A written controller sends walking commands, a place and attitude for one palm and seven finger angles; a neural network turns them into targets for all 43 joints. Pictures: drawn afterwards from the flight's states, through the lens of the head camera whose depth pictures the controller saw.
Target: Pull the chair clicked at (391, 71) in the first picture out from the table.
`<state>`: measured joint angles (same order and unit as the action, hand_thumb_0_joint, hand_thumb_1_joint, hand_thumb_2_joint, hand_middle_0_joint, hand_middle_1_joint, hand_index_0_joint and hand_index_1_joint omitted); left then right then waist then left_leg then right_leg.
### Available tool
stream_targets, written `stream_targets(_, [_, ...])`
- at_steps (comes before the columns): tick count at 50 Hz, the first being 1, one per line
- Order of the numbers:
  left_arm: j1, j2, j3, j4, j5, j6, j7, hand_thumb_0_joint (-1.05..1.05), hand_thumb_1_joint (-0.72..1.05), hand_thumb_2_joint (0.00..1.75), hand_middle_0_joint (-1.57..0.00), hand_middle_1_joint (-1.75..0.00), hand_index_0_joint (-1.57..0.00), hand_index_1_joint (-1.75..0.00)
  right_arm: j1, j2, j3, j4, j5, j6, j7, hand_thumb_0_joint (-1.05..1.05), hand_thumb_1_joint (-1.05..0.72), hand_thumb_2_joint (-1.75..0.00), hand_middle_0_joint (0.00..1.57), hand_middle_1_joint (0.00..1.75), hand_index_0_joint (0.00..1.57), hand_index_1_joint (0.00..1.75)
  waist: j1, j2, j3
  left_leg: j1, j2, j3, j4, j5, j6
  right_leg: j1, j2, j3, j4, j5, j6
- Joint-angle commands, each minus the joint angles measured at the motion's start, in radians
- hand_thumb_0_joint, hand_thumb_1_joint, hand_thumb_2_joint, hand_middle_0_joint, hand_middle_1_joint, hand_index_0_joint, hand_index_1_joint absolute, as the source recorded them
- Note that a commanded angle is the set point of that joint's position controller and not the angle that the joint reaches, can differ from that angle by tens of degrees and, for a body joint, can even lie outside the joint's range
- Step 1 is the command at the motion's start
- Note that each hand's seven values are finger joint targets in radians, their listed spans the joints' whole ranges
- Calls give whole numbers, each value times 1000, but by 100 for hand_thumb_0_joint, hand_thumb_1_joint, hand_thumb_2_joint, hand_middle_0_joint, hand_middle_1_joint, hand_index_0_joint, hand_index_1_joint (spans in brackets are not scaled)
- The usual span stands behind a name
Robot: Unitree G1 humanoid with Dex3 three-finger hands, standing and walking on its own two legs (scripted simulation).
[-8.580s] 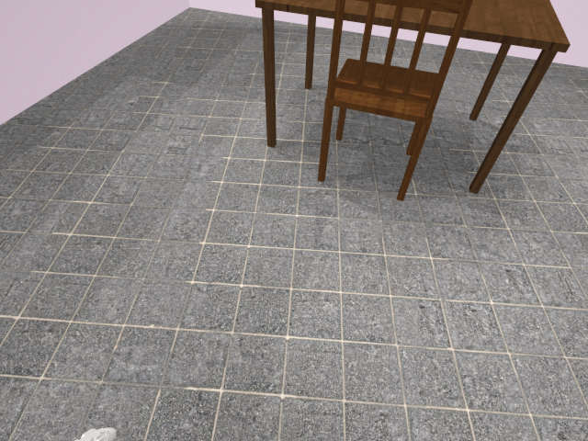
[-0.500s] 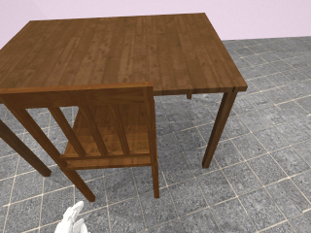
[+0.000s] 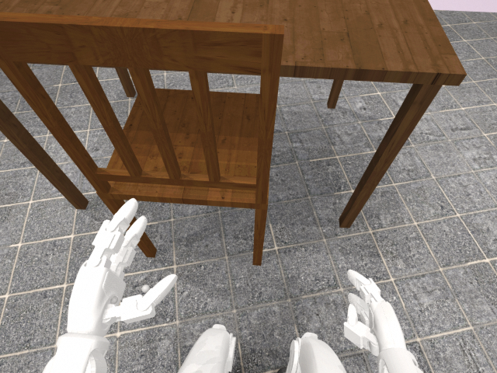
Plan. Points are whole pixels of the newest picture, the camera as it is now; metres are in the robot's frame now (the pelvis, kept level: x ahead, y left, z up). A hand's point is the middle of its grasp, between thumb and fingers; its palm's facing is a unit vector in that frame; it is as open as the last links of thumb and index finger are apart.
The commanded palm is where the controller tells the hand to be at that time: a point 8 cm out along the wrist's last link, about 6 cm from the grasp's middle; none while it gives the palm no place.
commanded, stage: raise the hand toward the chair's back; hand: left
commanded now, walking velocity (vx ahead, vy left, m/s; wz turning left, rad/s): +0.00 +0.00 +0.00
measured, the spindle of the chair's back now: (160, 131) +0.52 +0.24 +0.04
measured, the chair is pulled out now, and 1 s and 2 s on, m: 0.00 0.00 0.00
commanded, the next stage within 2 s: aim the fingers beside a spindle in 1.44 s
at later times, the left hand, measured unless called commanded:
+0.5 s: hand (132, 262) +0.25 +0.20 +0.06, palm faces +0.03 -1.00 -0.05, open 15.5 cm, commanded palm +0.22 +0.25 +0.06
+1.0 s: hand (113, 240) +0.27 +0.22 +0.07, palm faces +0.03 -1.00 -0.06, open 16.9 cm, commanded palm +0.25 +0.28 +0.07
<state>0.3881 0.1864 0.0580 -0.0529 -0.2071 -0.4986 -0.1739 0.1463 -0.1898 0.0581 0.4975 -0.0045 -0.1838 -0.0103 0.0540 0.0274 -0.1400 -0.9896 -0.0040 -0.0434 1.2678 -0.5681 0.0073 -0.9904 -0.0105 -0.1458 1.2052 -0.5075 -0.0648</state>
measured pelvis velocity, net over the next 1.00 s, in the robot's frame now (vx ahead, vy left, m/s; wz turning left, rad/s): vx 0.02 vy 0.02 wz -0.02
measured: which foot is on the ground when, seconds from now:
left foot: down 0.00-1.00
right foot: down 0.00-1.00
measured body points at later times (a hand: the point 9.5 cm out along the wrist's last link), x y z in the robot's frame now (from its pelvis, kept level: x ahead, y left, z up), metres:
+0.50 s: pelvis +0.02 +0.02 +0.02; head +0.10 +0.02 +0.46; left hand +0.24 +0.25 +0.07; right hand +0.20 -0.24 -0.05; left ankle +0.03 +0.11 -0.63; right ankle +0.05 -0.09 -0.63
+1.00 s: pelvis +0.02 +0.02 +0.03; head +0.10 +0.03 +0.47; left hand +0.27 +0.28 +0.08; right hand +0.19 -0.22 -0.06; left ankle +0.03 +0.11 -0.63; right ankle +0.05 -0.09 -0.63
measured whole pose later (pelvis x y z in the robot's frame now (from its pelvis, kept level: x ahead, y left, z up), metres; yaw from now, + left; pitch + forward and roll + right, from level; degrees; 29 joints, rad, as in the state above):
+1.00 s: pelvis +0.02 +0.02 +0.03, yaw -1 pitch +16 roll -3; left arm 0.27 0.26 0.21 0.08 -0.28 -0.39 -0.25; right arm 0.24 -0.25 0.03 0.54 0.02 -0.19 -0.04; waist 0.00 0.04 -0.14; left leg -0.87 -0.01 -0.01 1.11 -0.53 0.04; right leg -0.87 -0.01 -0.11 1.05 -0.46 -0.02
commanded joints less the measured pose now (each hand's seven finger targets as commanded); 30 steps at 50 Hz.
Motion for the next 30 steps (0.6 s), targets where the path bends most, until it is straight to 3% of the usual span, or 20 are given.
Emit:
stream_targets(1, [-10, 122, 91, -103, -36, 75, -58, 0, 11, 56, -12, -18, -12, -18, -11, -166, -91, -153, 34, -52, -41, 0, -90, -90, 20, 30, 20, 30, -45, -61, -255, 59, -9, -1, -216, 134, 25, 303, 5, 187, -286, -37, 46])
stream_targets(3, [-18, 127, 131, -177, -57, 101, -33, 0, 6, 54, -12, -17, -12, -17, 0, -151, -92, -161, 36, -50, -44, 0, -90, -90, 20, 30, 20, 30, -31, -68, -311, 85, -11, 1, -236, 181, 24, 364, -1, 180, -292, 21, 50])
stream_targets(6, [0, 124, 162, -184, -57, 85, 23, 0, -1, 51, -11, -16, -11, -16, -2, -134, -93, -142, 27, -51, -46, 0, -90, -90, 20, 30, 20, 30, -22, -65, -279, 89, -6, 2, -249, 232, 21, 371, 4, 161, -275, 100, 49])
stream_targets(9, [-2, 103, 140, -179, -38, 18, 46, 0, -8, 48, -10, -15, -10, -15, 21, -139, -100, -121, 18, -64, -39, 0, -90, -90, 20, 30, 20, 30, -42, -55, -245, 102, -2, 3, -256, 246, 19, 336, 3, 143, -259, 138, 47])
stream_targets(13, [7, 97, 105, -143, -27, -33, 23, 0, -17, 44, -9, -13, -9, -13, 33, -159, -107, -113, 16, -76, -33, 0, -90, -90, 20, 30, 20, 30, -56, -11, -217, 134, -4, 5, -268, 243, 19, 287, 7, 122, -250, 138, 40])
stream_targets(17, [7, 118, 126, -128, -42, -32, 5, 0, -27, 40, -8, -12, -8, -12, 39, -174, -114, -119, 22, -73, -36, 0, -90, -90, 20, 30, 20, 30, -58, -24, -220, 142, -6, 6, -280, 243, 19, 293, 7, 116, -258, 139, 42])
stream_targets(21, [-31, 149, 158, -160, -49, -34, 9, 0, -36, 36, -7, -10, -7, -10, 45, -176, -114, -121, 22, -70, -42, 0, -90, -90, 20, 30, 20, 30, -53, 13, -243, 182, -4, 2, -288, 288, 16, 301, 12, 106, -248, 188, 37])
stream_targets(23, [-23, 134, 144, -183, -48, -37, 10, 0, -41, 34, -7, -9, -7, -9, 51, -172, -112, -123, 19, -70, -39, 0, -90, -90, 20, 30, 20, 30, -52, 52, -260, 230, -1, -1, -295, 340, 10, 295, 13, 91, -239, 235, 34])
stream_targets(26, [-31, 137, 147, -145, -47, -23, -1, 0, -48, 31, -6, -8, -6, -8, 58, -175, -112, -117, 16, -61, -38, 0, -90, -90, 20, 30, 20, 30, -62, 21, -244, 235, 2, -8, -290, 380, 7, 289, 19, 83, -234, 277, 35])
stream_targets(30, [-71, 140, 143, -124, -50, 0, -30, 0, -50, 30, -6, -8, -6, -8, 53, -183, -104, -127, 21, -53, -38, 0, -90, -90, 20, 30, 20, 30, -66, 28, -221, 234, 1, -15, -303, 341, 2, 272, 20, 77, -244, 238, 36])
